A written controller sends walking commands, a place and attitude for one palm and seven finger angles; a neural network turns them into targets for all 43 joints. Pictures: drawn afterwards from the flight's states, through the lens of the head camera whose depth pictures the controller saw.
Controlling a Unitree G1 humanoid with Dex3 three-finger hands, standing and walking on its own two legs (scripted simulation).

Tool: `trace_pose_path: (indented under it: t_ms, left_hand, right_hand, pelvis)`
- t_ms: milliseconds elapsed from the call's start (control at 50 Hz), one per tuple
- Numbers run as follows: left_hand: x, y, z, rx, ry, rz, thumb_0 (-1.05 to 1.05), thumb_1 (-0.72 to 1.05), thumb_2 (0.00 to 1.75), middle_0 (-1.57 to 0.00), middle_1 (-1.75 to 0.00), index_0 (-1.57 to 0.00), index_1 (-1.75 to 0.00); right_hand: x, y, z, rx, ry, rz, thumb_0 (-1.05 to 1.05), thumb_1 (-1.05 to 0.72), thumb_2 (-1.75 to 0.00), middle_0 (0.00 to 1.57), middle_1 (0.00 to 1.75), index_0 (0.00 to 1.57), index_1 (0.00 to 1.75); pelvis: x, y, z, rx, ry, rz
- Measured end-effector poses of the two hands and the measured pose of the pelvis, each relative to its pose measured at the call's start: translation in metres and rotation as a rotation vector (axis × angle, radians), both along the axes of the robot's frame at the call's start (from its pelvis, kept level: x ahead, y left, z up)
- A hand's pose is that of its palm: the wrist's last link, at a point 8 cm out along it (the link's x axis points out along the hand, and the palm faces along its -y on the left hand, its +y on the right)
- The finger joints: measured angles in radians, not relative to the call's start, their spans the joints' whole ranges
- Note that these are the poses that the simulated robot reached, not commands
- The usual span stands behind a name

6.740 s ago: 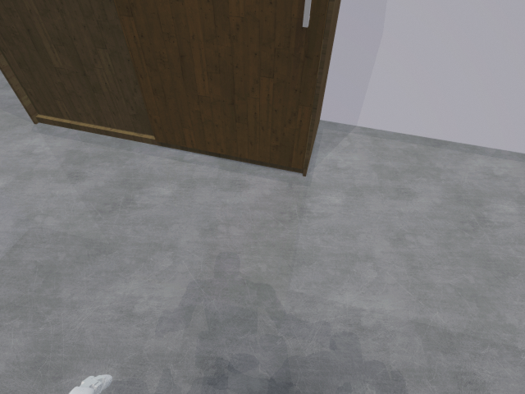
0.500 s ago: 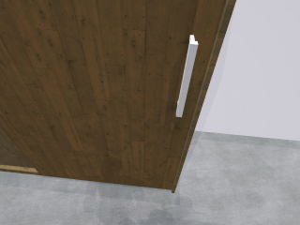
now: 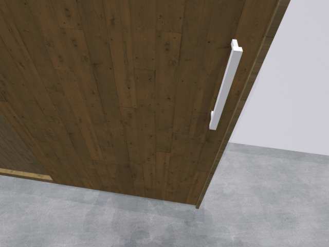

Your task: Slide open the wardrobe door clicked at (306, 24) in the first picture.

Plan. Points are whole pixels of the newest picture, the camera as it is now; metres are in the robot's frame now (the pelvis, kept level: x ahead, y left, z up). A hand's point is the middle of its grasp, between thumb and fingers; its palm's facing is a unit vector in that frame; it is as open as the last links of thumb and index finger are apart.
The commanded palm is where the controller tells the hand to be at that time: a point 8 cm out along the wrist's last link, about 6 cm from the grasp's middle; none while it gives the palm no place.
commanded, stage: come to a stop and stand still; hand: right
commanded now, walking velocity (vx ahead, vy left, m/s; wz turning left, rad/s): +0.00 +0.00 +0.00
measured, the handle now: (222, 89) +0.48 -0.11 +0.16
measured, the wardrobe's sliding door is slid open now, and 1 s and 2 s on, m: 0.00 0.00 0.00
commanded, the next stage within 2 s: look again from close up in 0.22 s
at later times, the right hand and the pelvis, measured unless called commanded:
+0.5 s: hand out of the picture +0.09 -0.22 -0.14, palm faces -0.03 +0.94 -0.35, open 7.4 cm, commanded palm none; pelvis +0.02 +0.02 +0.01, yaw -1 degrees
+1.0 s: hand out of the picture +0.09 -0.23 -0.15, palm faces -0.01 +0.94 -0.34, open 7.4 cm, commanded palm none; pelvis +0.02 +0.02 +0.01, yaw -1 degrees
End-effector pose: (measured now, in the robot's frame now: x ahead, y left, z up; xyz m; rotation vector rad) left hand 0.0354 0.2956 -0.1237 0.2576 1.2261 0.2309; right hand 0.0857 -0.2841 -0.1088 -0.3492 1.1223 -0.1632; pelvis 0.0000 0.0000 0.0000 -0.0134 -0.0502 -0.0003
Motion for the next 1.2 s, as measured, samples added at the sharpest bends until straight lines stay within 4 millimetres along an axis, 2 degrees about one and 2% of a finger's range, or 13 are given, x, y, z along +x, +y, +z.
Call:
trace_pose_path:
  t_ms: [200, 400, 700, 1200]
  left_hand:
    - [0.026, 0.008, 0.002, -0.008, -0.014, -0.034, 0.00, 0.91, 0.90, -0.20, -0.30, -0.20, -0.30]
    - [0.043, 0.006, 0.001, -0.027, -0.010, -0.057, 0.00, 0.91, 0.90, -0.20, -0.30, -0.21, -0.30]
    - [0.046, 0.010, 0.004, -0.014, 0.029, -0.064, 0.00, 0.91, 0.90, -0.20, -0.30, -0.21, -0.30]
    - [0.048, 0.002, 0.006, -0.012, 0.030, -0.065, 0.00, 0.91, 0.90, -0.20, -0.30, -0.21, -0.30]
  right_hand:
    - [0.017, 0.005, 0.008, -0.013, -0.014, 0.003, 0.00, -0.90, -0.90, 0.20, 0.30, 0.21, 0.30]
    - [0.009, 0.013, 0.006, -0.004, 0.025, -0.023, 0.00, -0.90, -0.90, 0.20, 0.30, 0.21, 0.30]
    - [-0.008, 0.016, -0.001, 0.010, 0.083, -0.064, 0.00, -0.90, -0.90, 0.20, 0.30, 0.21, 0.30]
    - [0.003, 0.009, 0.000, 0.012, 0.069, -0.060, 0.00, -0.90, -0.90, 0.20, 0.30, 0.21, 0.30]
  pelvis:
    - [0.007, 0.009, 0.004, 0.001, -0.003, -0.007]
    - [0.014, 0.015, 0.006, 0.003, -0.002, -0.014]
    - [0.021, 0.019, 0.008, 0.008, 0.000, -0.023]
    - [0.026, 0.013, 0.009, 0.009, 0.000, -0.021]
